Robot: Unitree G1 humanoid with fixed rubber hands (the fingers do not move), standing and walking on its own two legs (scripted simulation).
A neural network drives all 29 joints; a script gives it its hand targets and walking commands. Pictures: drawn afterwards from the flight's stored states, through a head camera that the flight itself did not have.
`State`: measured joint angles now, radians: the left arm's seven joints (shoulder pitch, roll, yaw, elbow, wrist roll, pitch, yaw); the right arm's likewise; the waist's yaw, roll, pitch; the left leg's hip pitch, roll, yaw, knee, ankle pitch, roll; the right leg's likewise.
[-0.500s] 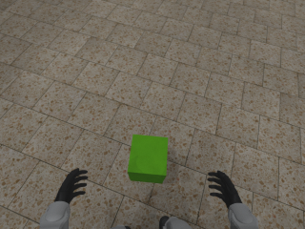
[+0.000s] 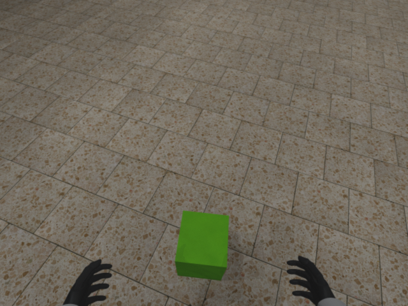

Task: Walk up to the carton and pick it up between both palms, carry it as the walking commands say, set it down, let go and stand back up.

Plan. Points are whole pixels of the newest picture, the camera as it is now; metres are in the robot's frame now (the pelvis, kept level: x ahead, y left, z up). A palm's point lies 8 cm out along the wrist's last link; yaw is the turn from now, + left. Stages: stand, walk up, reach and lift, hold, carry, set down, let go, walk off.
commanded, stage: let go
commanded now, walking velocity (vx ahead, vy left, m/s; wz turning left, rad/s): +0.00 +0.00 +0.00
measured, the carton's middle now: (202, 246) +0.43 -0.03 -0.65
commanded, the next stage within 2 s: stand in 0.04 s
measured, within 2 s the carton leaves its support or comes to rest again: neither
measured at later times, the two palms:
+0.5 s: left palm out of the picture +0.12 +0.28 -0.09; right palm out of the picture +0.14 -0.29 -0.08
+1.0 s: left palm out of the picture +0.09 +0.29 -0.09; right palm out of the picture +0.10 -0.32 -0.09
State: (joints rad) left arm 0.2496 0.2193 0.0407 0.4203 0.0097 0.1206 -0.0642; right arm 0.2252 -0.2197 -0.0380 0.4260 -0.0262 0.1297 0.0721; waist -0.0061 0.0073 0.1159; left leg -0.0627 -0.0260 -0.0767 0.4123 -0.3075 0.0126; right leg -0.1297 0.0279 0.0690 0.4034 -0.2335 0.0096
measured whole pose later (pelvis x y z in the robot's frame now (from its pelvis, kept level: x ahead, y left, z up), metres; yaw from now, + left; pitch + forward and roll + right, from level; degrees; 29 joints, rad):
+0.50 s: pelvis +0.00 -0.01 +0.00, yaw +1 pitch +0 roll -1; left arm 0.20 0.33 0.05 0.72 0.04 0.02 0.00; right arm 0.20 -0.35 -0.03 0.69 -0.04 0.02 -0.02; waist 0.00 0.01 0.01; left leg -0.14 -0.02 -0.09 0.49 -0.34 0.00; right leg -0.20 0.04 0.05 0.47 -0.27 0.00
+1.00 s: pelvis -0.01 -0.02 +0.00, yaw +1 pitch -2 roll +0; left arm 0.17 0.36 0.04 0.84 0.03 0.00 0.01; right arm 0.20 -0.38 -0.01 0.82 -0.03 0.00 -0.02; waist -0.01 0.00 0.02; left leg -0.10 -0.02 -0.10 0.43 -0.29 -0.01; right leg -0.17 0.03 0.04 0.44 -0.24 -0.01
